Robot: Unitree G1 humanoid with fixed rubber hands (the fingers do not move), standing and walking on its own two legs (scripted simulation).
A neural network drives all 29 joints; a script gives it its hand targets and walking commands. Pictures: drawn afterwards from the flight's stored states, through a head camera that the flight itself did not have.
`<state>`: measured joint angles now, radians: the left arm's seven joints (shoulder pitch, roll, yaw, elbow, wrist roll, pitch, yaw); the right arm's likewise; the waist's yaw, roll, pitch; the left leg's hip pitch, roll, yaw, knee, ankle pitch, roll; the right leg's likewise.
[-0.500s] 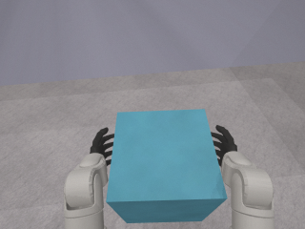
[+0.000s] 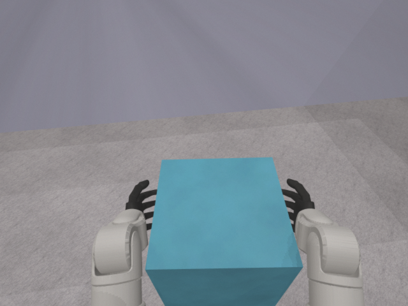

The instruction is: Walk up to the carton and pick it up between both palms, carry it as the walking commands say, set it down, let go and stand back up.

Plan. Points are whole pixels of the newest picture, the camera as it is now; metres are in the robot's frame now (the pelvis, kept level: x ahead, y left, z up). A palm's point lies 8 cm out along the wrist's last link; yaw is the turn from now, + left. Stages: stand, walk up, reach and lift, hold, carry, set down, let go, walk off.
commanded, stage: carry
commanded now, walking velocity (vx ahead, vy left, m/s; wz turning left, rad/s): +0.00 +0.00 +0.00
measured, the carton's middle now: (218, 238) +0.26 +0.00 +0.02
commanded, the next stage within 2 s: none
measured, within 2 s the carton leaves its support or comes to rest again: neither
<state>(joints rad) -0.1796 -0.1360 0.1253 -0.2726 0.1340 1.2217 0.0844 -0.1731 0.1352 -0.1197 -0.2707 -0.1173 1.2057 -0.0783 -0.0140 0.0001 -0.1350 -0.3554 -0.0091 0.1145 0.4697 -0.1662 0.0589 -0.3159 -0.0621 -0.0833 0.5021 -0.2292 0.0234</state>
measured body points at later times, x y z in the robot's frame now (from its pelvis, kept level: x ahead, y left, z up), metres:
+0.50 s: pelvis +0.01 -0.01 +0.00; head -0.01 -0.01 +0.45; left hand +0.29 +0.14 +0.08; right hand +0.29 -0.16 +0.08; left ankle +0.05 +0.08 -0.74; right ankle +0.02 -0.13 -0.74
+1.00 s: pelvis +0.02 -0.02 +0.00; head +0.00 -0.02 +0.45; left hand +0.31 +0.13 +0.07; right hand +0.30 -0.17 +0.07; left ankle +0.05 +0.08 -0.74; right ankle +0.02 -0.13 -0.74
